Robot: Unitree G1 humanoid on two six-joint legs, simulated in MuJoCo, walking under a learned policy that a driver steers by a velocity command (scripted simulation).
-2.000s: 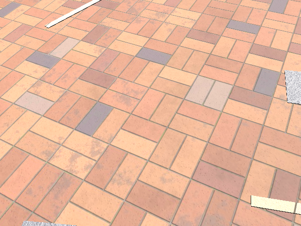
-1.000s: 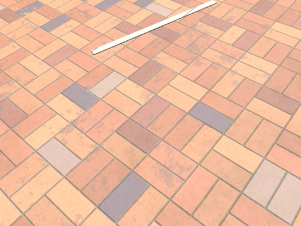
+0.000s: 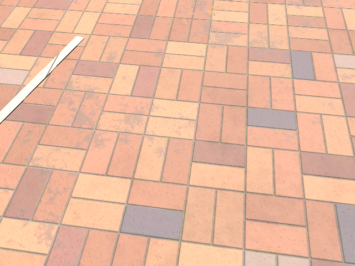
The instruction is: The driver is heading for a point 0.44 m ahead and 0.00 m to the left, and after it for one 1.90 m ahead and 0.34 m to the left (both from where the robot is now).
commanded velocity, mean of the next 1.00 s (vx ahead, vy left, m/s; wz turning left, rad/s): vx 0.50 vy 0.00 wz -0.02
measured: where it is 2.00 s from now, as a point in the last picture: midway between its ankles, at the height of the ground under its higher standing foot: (151, 132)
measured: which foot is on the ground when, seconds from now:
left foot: up 0.00-0.44, down 0.46-0.98, up 1.00-1.00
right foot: down 0.00-0.48, up 0.50-0.94, down 0.96-1.00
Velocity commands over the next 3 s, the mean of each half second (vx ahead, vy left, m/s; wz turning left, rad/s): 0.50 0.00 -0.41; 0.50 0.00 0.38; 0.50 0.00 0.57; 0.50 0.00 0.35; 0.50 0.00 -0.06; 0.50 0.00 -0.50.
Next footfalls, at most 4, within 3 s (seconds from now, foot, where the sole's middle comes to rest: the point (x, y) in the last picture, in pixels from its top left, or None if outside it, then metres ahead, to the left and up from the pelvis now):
0.46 left None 0.44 0.07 -0.76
0.96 right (216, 201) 0.69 -0.14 -0.76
1.48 left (148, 158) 0.90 0.13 -0.76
2.02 right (146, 98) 1.26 0.15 -0.76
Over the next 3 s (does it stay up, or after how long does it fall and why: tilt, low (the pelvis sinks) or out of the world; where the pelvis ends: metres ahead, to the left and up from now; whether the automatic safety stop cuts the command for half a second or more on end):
stays up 1.50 0.38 0.01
